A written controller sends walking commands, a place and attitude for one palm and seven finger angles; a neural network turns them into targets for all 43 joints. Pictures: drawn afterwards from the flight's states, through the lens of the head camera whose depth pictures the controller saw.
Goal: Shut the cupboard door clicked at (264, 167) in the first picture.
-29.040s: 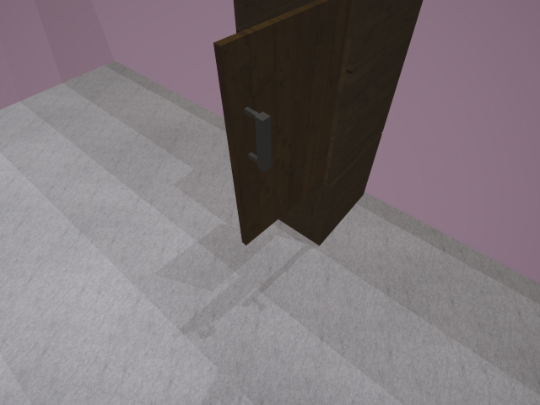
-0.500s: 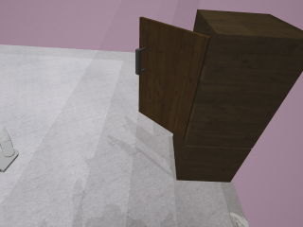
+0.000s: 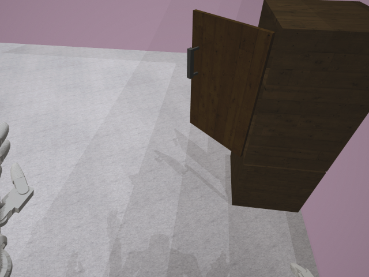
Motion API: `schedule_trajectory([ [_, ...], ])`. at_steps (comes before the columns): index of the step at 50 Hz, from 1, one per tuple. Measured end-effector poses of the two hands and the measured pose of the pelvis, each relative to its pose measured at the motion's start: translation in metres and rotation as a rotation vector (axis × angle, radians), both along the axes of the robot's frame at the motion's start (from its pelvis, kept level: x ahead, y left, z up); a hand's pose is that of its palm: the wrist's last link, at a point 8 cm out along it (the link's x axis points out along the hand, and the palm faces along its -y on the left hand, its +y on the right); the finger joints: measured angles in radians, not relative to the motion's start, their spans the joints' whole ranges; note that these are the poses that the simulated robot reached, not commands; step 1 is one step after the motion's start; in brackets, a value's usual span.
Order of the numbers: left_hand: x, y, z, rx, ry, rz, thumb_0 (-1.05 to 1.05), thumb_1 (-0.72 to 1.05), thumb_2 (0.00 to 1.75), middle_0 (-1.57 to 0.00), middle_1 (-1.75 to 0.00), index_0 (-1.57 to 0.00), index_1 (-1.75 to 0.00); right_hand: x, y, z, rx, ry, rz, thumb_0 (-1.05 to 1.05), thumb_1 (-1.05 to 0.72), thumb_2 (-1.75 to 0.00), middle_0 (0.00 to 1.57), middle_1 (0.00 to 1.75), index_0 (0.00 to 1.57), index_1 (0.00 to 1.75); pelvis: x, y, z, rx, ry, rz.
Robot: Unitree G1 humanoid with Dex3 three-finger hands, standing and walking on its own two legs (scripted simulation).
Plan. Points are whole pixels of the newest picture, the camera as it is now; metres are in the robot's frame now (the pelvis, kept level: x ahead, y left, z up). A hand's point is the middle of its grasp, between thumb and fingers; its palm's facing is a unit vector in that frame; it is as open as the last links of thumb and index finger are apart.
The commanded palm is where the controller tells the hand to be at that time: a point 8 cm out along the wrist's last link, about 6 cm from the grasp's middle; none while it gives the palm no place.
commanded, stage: stop stepping back and stand still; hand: left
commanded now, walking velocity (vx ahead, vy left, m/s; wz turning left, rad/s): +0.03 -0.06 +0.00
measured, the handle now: (193, 62) +0.99 +0.05 +0.04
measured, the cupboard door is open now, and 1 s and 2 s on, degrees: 49 49 49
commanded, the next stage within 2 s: let the arm hang, fingers relaxed in 1.10 s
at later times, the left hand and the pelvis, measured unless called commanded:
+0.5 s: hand (28, 177) +0.24 +0.31 +0.15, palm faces +0.38 -0.81 -0.45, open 7.4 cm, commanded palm +0.18 +0.35 +0.17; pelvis +0.03 +0.05 -0.01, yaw -2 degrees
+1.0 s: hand out of the picture +0.18 +0.33 +0.15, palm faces +0.45 -0.80 -0.40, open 7.4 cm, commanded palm +0.13 +0.37 +0.17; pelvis -0.02 +0.07 -0.01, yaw -1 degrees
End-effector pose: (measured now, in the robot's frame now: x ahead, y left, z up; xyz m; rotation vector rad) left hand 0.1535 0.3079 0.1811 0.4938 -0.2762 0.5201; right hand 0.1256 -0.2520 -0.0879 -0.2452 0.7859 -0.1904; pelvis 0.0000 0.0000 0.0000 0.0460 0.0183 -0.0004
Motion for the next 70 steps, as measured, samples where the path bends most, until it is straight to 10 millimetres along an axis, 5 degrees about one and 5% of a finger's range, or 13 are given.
schedule_trajectory([
  [6, 0.02, -0.003, -0.003, 0.036, -0.012, -0.111, 0.01, 0.89, 0.9, -0.2, -0.3, -0.21, -0.31, 0.016, 0.009, 0.007, -0.03, -0.057, -0.043, 0.01, -0.91, -0.9, 0.2, 0.3, 0.2, 0.3, 0.011, 0.015, -0.01, -0.025, 0.011, -0.021],
  [15, 0.042, 0.021, 0.001, 0.091, 0.01, -0.114, 0.01, 0.89, 0.9, -0.21, -0.3, -0.21, -0.31, 0.038, 0.042, 0.003, 0.039, -0.069, -0.04, 0.01, -0.91, -0.9, 0.2, 0.3, 0.2, 0.3, 0.029, 0.028, -0.013, -0.052, 0.0, -0.026],
  [22, 0.047, 0.038, -0.015, 0.043, 0.068, -0.128, 0.01, 0.89, 0.9, -0.21, -0.3, -0.21, -0.31, 0.04, 0.065, 0.004, 0.039, -0.016, -0.028, 0.01, -0.91, -0.9, 0.2, 0.3, 0.2, 0.3, 0.03, 0.047, -0.01, -0.052, 0.003, -0.038],
  [36, 0.019, 0.06, -0.003, 0.07, 0.051, -0.147, 0.01, 0.89, 0.9, -0.21, -0.3, -0.21, -0.31, 0.022, 0.093, 0.013, 0.041, -0.058, -0.01, 0.01, -0.9, -0.9, 0.2, 0.3, 0.21, 0.3, 0.005, 0.068, -0.008, -0.068, -0.013, -0.04],
  [48, -0.011, 0.063, -0.021, -0.017, 0.074, -0.078, 0.01, 0.89, 0.9, -0.21, -0.3, -0.21, -0.31, -0.01, 0.09, 0.007, 0.021, -0.021, -0.003, 0.01, -0.9, -0.9, 0.2, 0.3, 0.21, 0.3, -0.017, 0.07, -0.006, -0.064, -0.023, -0.027],
  [60, -0.013, 0.056, -0.011, 0.024, 0.07, -0.093, 0.01, 0.89, 0.9, -0.21, -0.3, -0.21, -0.31, -0.011, 0.082, 0.007, 0.037, -0.046, -0.017, 0.01, -0.91, -0.9, 0.2, 0.3, 0.2, 0.3, -0.021, 0.064, -0.005, -0.066, -0.016, -0.032],
  [62, -0.004, 0.057, -0.038, 0.006, 0.182, -0.116, 0.01, 0.89, 0.9, -0.2, -0.3, -0.2, -0.31, -0.009, 0.078, -0.001, 0.051, -0.033, 0.031, 0.01, -0.91, -0.9, 0.2, 0.3, 0.2, 0.3, -0.024, 0.065, -0.007, -0.068, -0.008, -0.016],
  [65, 0.005, 0.056, -0.122, -0.129, 0.553, -0.115, 0.0, 0.9, 0.9, -0.2, -0.3, -0.2, -0.3, -0.012, 0.069, -0.021, 0.061, 0.036, 0.062, 0.01, -0.9, -0.9, 0.2, 0.3, 0.2, 0.3, -0.03, 0.069, -0.012, -0.06, -0.003, -0.016],
  [70, -0.044, 0.017, -0.254, -0.339, 1.113, -0.122, 0.01, 0.9, 0.9, -0.19, -0.3, -0.19, -0.3, -0.04, 0.051, -0.04, 0.055, 0.153, 0.014, 0.01, -0.91, -0.9, 0.2, 0.3, 0.21, 0.3, -0.037, 0.067, -0.016, -0.039, -0.01, -0.032],
])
